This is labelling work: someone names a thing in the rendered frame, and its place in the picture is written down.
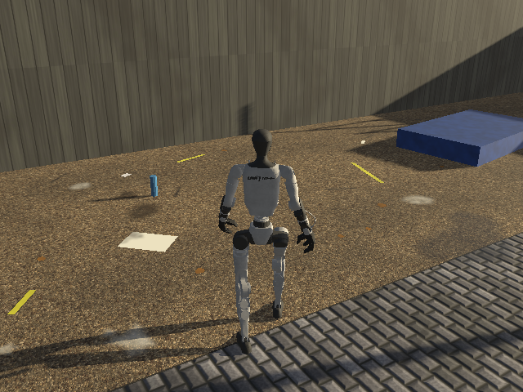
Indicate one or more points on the robot right foot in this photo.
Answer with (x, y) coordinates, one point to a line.
(277, 312)

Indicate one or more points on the robot left upper arm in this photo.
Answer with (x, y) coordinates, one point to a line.
(232, 183)

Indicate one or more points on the robot right upper arm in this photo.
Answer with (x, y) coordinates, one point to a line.
(291, 186)

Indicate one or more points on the left robot forearm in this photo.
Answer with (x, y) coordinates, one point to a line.
(224, 212)

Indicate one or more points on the robot left hand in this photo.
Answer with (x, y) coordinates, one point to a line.
(229, 222)

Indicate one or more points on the robot right hand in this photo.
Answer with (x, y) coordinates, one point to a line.
(310, 240)

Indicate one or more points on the right robot forearm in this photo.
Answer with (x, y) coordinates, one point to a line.
(303, 220)

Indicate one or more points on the robot head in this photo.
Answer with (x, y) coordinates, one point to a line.
(262, 140)

